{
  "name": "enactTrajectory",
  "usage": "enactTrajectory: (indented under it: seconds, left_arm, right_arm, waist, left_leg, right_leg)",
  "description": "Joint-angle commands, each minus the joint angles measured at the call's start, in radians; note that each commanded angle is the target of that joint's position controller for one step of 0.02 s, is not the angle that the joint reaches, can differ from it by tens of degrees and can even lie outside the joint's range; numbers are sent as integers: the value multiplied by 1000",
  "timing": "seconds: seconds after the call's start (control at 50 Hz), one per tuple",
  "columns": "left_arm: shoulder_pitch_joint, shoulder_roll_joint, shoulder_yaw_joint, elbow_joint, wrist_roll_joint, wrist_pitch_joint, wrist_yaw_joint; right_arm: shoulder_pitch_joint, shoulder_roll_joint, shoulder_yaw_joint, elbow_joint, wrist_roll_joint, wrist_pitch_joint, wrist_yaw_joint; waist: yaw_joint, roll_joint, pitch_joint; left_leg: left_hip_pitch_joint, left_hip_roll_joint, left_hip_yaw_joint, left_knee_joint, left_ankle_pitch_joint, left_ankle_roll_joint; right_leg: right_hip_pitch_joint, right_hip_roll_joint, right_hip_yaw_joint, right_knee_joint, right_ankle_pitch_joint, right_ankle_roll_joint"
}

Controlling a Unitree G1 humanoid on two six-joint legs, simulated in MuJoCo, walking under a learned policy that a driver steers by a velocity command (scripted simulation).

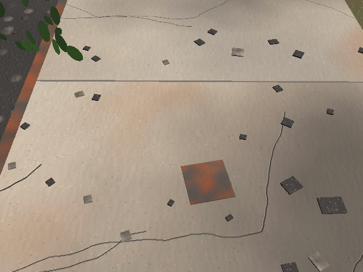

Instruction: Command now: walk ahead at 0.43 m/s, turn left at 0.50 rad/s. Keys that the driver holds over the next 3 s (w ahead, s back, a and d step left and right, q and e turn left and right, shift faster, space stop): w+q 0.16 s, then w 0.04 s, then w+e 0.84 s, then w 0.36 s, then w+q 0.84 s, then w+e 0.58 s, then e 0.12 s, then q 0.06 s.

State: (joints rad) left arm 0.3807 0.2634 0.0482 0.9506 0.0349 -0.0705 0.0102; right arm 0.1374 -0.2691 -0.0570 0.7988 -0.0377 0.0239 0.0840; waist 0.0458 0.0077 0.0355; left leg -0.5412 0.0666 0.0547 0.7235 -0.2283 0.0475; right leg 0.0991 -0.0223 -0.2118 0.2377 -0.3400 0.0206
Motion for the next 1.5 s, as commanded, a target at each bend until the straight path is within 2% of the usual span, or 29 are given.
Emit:
enactTrajectory:
  seconds: [0.02,0.06,0.08,0.1,0.12,0.16,0.24,0.4,0.52,0.6,0.64,0.66,0.68,0.7,0.74,0.76,0.84,0.94,1.04,1.1,1.14,1.16,1.18,1.2,1.22,1.26,1.34,1.42,1.5]
  left_arm:
    - [-20,176,38,-50,-1,-7,0]
    - [-30,185,38,-54,-8,6,-1]
    - [-14,150,24,-82,-13,8,-6]
    - [-32,38,-2,-157,-2,-2,-23]
    - [-129,119,15,-178,-2,-9,-25]
    - [-142,111,9,-174,-17,-26,-29]
    - [-35,82,3,-114,12,26,-38]
    - [-259,60,2,-164,-13,41,-53]
    - [-379,29,-19,-209,-6,30,-61]
    - [-177,76,-3,-160,-7,27,-47]
    - [110,144,31,-80,7,16,-33]
    - [134,243,59,-82,9,24,-18]
    - [83,264,69,-89,-20,31,-25]
    - [13,222,66,-95,-40,35,-26]
    - [-74,119,42,-110,-28,35,-23]
    - [-86,101,34,-110,-31,28,-17]
    - [-46,154,45,-100,-36,1,-16]
    - [61,158,50,-90,-40,13,-11]
    - [117,171,55,-95,-22,23,1]
    - [51,182,55,-114,-17,14,10]
    - [26,181,50,-111,-24,0,-3]
    - [42,116,29,-135,-31,-11,-10]
    - [212,38,16,-134,-57,-5,-13]
    - [165,128,22,-105,-15,7,-3]
    - [57,136,26,-120,-8,8,-11]
    - [-25,113,21,-145,-3,13,-25]
    - [-28,80,9,-148,10,35,-42]
    - [-207,57,-10,-208,14,34,-51]
    - [-353,21,-36,-252,1,24,-54]
  right_arm:
    - [-89,-64,-11,-105,-3,-17,0]
    - [134,-91,-35,-40,-11,-34,-18]
    - [302,-177,-66,5,-19,-42,-38]
    - [323,-294,-88,-6,-3,-47,-53]
    - [313,-283,-83,-10,20,-44,-50]
    - [217,-197,-61,-11,21,-45,-63]
    - [147,-101,-22,-12,30,-85,-67]
    - [266,-90,-6,66,22,-114,-76]
    - [299,-65,17,118,17,-121,-105]
    - [277,-133,7,135,2,-109,-134]
    - [205,-166,-1,104,9,-101,-130]
    - [224,-77,18,54,12,-113,-112]
    - [239,-81,14,21,17,-118,-96]
    - [176,-97,19,9,4,-130,-89]
    - [130,-104,18,-3,9,-138,-83]
    - [133,-97,20,-9,-6,-119,-82]
    - [104,-60,33,-45,-18,-66,-73]
    - [-102,-60,39,-122,-8,-63,-66]
    - [-230,-70,50,-178,4,-79,-62]
    - [-116,-106,39,-150,6,-93,-67]
    - [123,-155,14,-79,0,-112,-86]
    - [276,-214,-1,-69,-20,-120,-103]
    - [294,-306,-30,-48,-24,-104,-102]
    - [233,-216,-23,-54,1,-91,-91]
    - [155,-139,-6,-67,11,-92,-85]
    - [122,-91,8,-47,5,-102,-81]
    - [193,-90,7,13,23,-133,-73]
    - [246,-87,6,51,30,-129,-72]
    - [313,-111,-2,87,32,-119,-73]
  waist:
    - [-20,-111,79]
    - [-127,-45,-70]
    - [-190,85,-194]
    - [-154,314,-252]
    - [-178,159,-248]
    - [-105,29,-64]
    - [-15,31,-67]
    - [-79,35,47]
    - [-99,32,83]
    - [4,100,-52]
    - [149,69,-182]
    - [97,-127,-248]
    - [45,-189,-309]
    - [30,-50,-176]
    - [-34,67,-3]
    - [-61,68,16]
    - [-75,-3,-2]
    - [13,-59,-1]
    - [61,-80,-6]
    - [-8,-94,-32]
    - [-123,-43,-148]
    - [-172,47,-279]
    - [-89,308,-378]
    - [-80,121,-259]
    - [-78,26,-119]
    - [-56,38,-33]
    - [-28,93,-39]
    - [-52,83,12]
    - [-89,81,21]
  left_leg:
    - [50,-46,72,-66,-73,58]
    - [355,-145,100,-164,-49,105]
    - [634,-49,-93,-243,-202,159]
    - [804,250,-656,-417,-382,255]
    - [788,273,-810,-507,-304,276]
    - [593,207,-526,-464,2,234]
    - [443,104,-290,-513,350,183]
    - [531,79,-97,-600,470,87]
    - [642,109,13,-591,719,55]
    - [728,137,59,-236,1279,18]
    - [516,111,88,225,976,13]
    - [186,-40,103,581,148,-3]
    - [-106,-175,-76,810,-301,-16]
    - [-190,-80,-162,757,-182,4]
    - [-126,-11,-127,597,-86,-10]
    - [-77,7,-123,539,-85,-31]
    - [-33,25,-68,355,-21,-90]
    - [-112,5,-47,94,177,-113]
    - [-118,-45,-57,-77,184,-88]
    - [108,-75,-64,-201,136,-36]
    - [423,-71,-66,-281,142,17]
    - [643,142,-288,-291,-26,69]
    - [854,380,-770,-387,-50,226]
    - [742,343,-823,-437,-227,215]
    - [594,289,-655,-460,-217,191]
    - [458,196,-440,-493,16,148]
    - [423,146,-289,-527,249,150]
    - [422,122,-221,-591,260,162]
    - [402,87,-185,-560,352,146]
  right_leg:
    - [-103,-282,69,20,453,-161]
    - [-161,-231,-27,402,756,-125]
    - [-386,-173,-51,721,578,-78]
    - [-736,-6,19,1022,-186,-23]
    - [-826,4,231,1110,-160,-34]
    - [-822,-86,239,1026,29,-58]
    - [-652,-107,212,905,96,-36]
    - [-837,-54,215,680,322,-47]
    - [-768,19,120,410,360,-95]
    - [-519,130,52,348,187,-173]
    - [-156,75,185,229,190,-255]
    - [86,-190,568,244,229,-358]
    - [216,-314,1002,121,267,-505]
    - [108,-284,862,71,180,-465]
    - [-165,-208,677,-1,265,-379]
    - [-245,-163,617,-12,350,-354]
    - [-333,-72,492,-32,519,-321]
    - [-229,-30,495,3,567,-237]
    - [-91,-62,567,79,645,-234]
    - [-114,-87,574,148,743,-189]
    - [-168,-22,510,420,820,-150]
    - [-296,27,454,675,530,-133]
    - [-588,199,341,960,-181,-90]
    - [-701,115,355,1032,-149,-103]
    - [-699,83,356,1013,-49,-100]
    - [-672,35,337,934,13,-93]
    - [-654,24,305,860,37,-70]
    - [-745,-39,230,688,162,-36]
    - [-645,-19,173,446,259,-11]
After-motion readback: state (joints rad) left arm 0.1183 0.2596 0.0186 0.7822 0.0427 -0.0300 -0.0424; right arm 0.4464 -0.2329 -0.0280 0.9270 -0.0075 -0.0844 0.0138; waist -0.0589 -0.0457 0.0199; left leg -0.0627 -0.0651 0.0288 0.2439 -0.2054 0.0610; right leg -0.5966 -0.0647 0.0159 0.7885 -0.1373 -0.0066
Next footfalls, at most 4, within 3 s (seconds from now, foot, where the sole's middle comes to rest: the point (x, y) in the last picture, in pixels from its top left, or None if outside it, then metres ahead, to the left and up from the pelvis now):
0.06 left None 0.17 0.12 -0.77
0.64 right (184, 264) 0.50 0.03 -0.77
1.16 left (162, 183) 0.84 0.14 -0.77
1.66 right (225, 155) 1.00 -0.13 -0.77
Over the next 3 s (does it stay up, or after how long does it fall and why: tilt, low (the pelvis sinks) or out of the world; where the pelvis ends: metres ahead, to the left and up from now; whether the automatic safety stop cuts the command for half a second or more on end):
stays up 1.56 -0.03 0.01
